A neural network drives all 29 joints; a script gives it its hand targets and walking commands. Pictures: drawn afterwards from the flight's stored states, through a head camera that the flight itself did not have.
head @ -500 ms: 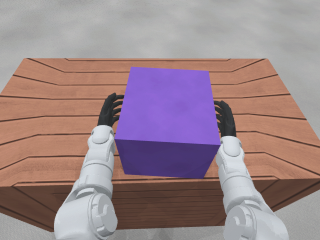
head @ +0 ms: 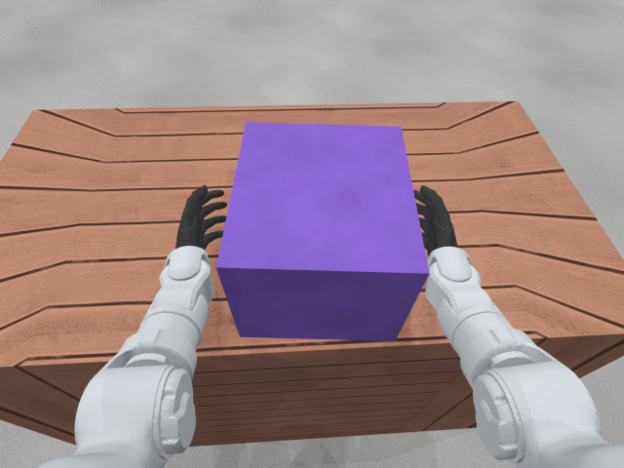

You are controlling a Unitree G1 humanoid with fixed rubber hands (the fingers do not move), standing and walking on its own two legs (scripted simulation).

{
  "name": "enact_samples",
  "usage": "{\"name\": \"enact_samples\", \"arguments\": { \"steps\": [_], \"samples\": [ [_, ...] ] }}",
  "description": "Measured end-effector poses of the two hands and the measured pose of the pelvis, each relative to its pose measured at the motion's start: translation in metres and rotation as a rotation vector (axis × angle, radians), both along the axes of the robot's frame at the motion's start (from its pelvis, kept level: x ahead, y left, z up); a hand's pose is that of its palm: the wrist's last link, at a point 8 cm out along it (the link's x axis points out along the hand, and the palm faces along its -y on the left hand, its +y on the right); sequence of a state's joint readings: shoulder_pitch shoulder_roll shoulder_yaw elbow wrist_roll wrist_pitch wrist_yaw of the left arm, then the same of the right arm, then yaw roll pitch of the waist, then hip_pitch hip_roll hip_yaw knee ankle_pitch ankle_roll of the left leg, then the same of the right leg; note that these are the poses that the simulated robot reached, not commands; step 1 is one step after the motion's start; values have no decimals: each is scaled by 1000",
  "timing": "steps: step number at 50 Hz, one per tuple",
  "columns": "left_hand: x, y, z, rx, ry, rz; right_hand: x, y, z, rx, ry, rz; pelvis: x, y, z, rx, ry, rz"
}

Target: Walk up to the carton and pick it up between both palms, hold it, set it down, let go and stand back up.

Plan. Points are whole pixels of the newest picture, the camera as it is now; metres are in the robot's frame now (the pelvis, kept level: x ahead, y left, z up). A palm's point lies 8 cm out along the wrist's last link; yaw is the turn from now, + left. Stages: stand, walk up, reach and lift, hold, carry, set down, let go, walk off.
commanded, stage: set down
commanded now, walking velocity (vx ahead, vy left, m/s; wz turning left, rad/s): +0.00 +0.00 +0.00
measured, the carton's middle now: (320, 231) +0.43 +0.03 +0.03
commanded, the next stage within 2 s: none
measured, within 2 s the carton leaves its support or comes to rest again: neither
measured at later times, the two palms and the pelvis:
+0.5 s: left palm (152, 226) +0.38 +0.23 +0.11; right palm (488, 228) +0.40 -0.18 +0.10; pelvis -0.04 -0.01 -0.01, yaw +2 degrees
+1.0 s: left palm (107, 189) +0.38 +0.26 +0.17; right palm (509, 188) +0.41 -0.18 +0.16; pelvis -0.01 -0.01 +0.01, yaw +2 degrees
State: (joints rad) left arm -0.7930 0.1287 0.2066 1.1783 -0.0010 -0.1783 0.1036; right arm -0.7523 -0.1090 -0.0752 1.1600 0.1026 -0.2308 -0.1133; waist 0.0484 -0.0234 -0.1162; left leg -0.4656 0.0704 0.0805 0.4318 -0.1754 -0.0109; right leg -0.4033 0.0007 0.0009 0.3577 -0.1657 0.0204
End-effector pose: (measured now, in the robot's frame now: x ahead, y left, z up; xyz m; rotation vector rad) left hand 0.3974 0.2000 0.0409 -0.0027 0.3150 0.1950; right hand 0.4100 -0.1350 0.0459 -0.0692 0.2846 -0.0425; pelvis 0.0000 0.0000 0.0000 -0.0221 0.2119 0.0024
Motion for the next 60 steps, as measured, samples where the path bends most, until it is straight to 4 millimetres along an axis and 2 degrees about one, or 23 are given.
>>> {"name": "enact_samples", "arguments": {
  "steps": [7, 13, 17, 21, 25, 32, 37, 41, 46, 50, 53, 57, 60],
  "samples": [
    [-2, 32, 13, 7, -48, 46, 9, -5, 9, 38, -27, -8, -1, -1, -6, -12, 28, 17],
    [-18, 49, 28, 20, -65, 19, 3, -27, 24, 37, -59, -41, -9, -3, -5, -16, -32, 27],
    [-28, 50, 36, 7, -65, 13, -6, -43, 29, 29, -27, -47, -18, -7, -4, -11, -51, 33],
    [-28, 41, 52, -3, -87, -5, -12, -47, 40, 45, -27, -26, -28, -10, -5, -6, -51, 33],
    [-22, 29, 66, -9, -73, -28, -13, -44, 53, 56, -19, -5, -37, -11, -6, 2, -40, 30],
    [-4, 12, 89, -18, -48, -53, -3, -27, 75, 68, -16, 17, -44, -10, -8, 10, -31, 21],
    [3, 19, 102, -40, -41, -36, 3, -26, 86, 89, -1, -17, -39, -9, -4, 10, -43, 20],
    [6, 32, 122, -37, -55, -26, 9, -33, 106, 85, -26, -40, -32, -9, -1, 5, -69, 24],
    [-1, 48, 141, 1, -82, -18, 8, -42, 124, 56, -58, -36, -18, -7, 5, 4, -135, 22],
    [-22, 56, 128, 35, -51, -22, -5, -45, 116, 27, -61, -12, -7, -7, 7, 6, -202, 29],
    [-45, 61, 104, 39, -21, -21, -23, -44, 93, 34, -46, 8, -4, -7, 7, 7, -239, 39],
    [-73, 65, 73, 23, 14, -3, -49, -44, 58, 60, -15, 11, -9, -10, 5, 10, -253, 53],
    [-83, 64, 56, 1, 35, 9, -60, -47, 40, 79, 15, -6, -18, -12, 4, 10, -230, 56]
  ]
}}
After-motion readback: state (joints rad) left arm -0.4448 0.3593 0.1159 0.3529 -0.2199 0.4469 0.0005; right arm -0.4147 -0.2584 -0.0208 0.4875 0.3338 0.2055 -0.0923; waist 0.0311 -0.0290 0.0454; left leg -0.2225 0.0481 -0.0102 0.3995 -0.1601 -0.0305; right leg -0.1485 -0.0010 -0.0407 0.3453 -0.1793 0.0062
